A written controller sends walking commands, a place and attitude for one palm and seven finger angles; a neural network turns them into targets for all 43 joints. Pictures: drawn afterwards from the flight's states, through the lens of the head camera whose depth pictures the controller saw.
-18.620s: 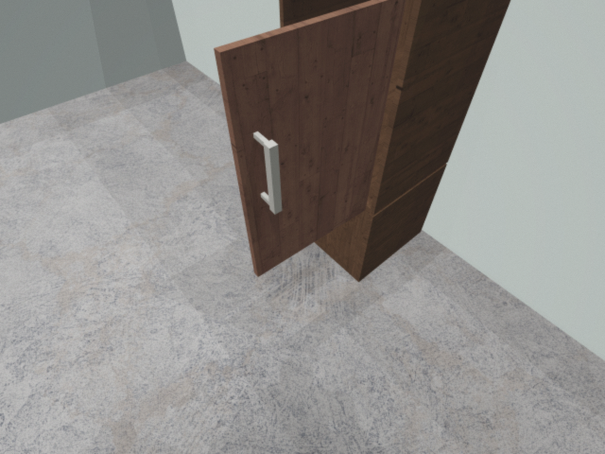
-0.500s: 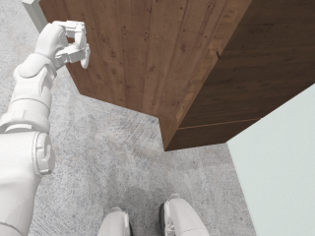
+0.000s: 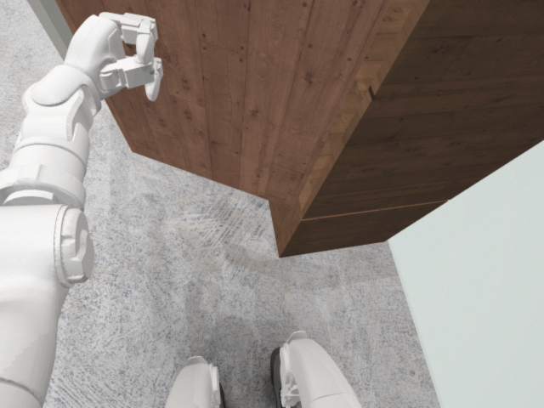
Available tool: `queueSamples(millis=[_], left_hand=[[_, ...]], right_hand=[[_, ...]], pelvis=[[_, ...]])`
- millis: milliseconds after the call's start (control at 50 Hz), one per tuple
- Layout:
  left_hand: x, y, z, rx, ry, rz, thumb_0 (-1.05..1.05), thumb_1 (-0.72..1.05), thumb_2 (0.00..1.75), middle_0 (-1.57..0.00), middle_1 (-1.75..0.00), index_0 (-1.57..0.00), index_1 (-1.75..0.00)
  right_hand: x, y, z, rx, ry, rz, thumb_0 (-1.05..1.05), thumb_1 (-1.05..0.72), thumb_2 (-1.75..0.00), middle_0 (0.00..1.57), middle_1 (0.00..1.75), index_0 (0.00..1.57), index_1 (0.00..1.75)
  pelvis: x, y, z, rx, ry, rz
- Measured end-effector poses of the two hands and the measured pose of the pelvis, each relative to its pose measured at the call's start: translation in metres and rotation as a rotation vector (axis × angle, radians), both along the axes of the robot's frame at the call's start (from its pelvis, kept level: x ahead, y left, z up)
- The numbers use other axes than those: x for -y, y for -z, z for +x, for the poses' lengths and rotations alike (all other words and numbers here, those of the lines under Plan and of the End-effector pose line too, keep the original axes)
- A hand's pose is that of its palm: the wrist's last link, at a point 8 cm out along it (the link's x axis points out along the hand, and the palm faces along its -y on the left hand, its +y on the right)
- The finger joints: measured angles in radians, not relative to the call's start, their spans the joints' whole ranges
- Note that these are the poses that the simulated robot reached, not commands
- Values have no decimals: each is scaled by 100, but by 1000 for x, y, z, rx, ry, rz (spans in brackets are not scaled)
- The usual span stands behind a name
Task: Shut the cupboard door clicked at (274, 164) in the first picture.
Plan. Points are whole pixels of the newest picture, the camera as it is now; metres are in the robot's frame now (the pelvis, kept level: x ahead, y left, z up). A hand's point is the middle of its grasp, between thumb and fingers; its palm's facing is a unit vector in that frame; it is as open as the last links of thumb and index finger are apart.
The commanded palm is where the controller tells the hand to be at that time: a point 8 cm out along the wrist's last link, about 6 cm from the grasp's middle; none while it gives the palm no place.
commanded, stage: pull the fist back off the door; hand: left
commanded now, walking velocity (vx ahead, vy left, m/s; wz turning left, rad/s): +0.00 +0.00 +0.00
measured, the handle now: (74, 35) +0.61 +0.19 +0.09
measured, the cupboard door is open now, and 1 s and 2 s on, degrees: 61 57 57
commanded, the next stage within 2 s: draw the hand back to the body in 0.90 s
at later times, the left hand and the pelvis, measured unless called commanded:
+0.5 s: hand (167, 70) +0.54 +0.08 +0.10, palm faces +0.03 -1.00 -0.01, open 3.1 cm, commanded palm +0.49 +0.12 +0.10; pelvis +0.00 -0.01 +0.02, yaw -2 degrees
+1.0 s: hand (166, 118) +0.47 +0.08 +0.09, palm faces +0.01 -1.00 -0.02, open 3.1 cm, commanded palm +0.45 +0.13 +0.10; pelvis +0.00 -0.01 +0.02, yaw +0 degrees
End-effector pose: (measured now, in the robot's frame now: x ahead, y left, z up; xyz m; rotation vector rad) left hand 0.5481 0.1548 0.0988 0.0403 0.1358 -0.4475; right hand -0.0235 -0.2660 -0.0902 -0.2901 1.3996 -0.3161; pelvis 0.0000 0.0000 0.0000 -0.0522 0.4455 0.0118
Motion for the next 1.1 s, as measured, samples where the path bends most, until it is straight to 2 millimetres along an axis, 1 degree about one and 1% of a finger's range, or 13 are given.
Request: queueSamples(millis=[60,140,180,220,280,360,460,560,640,740,880,1000,1100], left_hand=[[2,1,3,-10,-31,-29,5,94,96,-130,-150,-132,-150],[7,7,4,-5,-293,-115,5,84,92,-130,-150,-132,-150],[12,8,1,35,-417,-115,5,82,90,-130,-150,-132,-150],[19,9,-3,85,-487,-78,5,82,90,-130,-150,-131,-150],[28,9,-7,132,-492,-7,4,86,91,-129,-150,-131,-150],[34,10,-13,105,-462,17,3,89,91,-130,-150,-130,-150],[29,2,-25,92,-478,-14,2,90,90,-130,-150,-130,-150],[20,-2,-42,124,-474,-10,2,90,90,-130,-150,-130,-150],[19,5,-59,114,-459,-14,2,90,90,-130,-150,-130,-150],[19,12,-76,124,-461,-38,2,90,90,-130,-150,-130,-150],[21,9,-96,152,-445,-29,2,90,90,-130,-150,-130,-150],[21,6,-97,140,-454,-22,2,90,90,-130,-150,-130,-150],[18,0,-92,158,-456,-34,2,90,90,-130,-150,-130,-150]], right_hand=[[5,1,5,15,-15,-14,0,-90,-90,21,30,21,30],[2,2,9,33,-47,26,0,-91,-90,20,30,20,30],[-3,3,9,35,-66,60,0,-91,-90,20,30,20,30],[-8,6,7,32,-72,95,0,-91,-90,20,30,20,30],[-16,9,-1,20,-43,137,0,-91,-90,20,30,20,30],[-24,8,-15,4,18,171,0,-91,-90,20,30,20,30],[-28,0,-27,-3,52,188,0,-91,-90,20,30,20,30],[-20,-6,-29,-3,51,179,0,-91,-90,20,30,20,30],[-8,-9,-19,10,28,152,0,-91,-90,20,30,20,30],[5,-11,6,66,-7,109,0,-91,-90,20,30,20,30],[4,-9,49,176,-48,109,0,-91,-90,20,30,20,30],[-6,-6,74,236,-88,127,0,-91,-90,20,30,20,30],[-11,-3,75,242,-86,143,0,-91,-90,20,30,20,30]], pelvis=[[1,2,-1,-7,-6,-5],[1,3,-3,-24,-11,-6],[2,3,-4,-29,-9,-3],[3,4,-5,-30,-6,1],[5,3,-6,-22,2,7],[7,-3,-6,2,19,16],[9,-14,-4,36,37,27],[10,-20,-2,64,40,32],[10,-22,-1,82,31,32],[8,-22,-1,98,26,33],[6,-24,0,124,24,37],[6,-24,-3,133,11,38],[6,-23,-3,126,19,42]])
